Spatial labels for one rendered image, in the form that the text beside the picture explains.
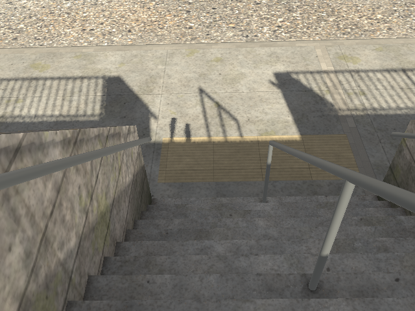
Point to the stairs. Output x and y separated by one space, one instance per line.
239 254

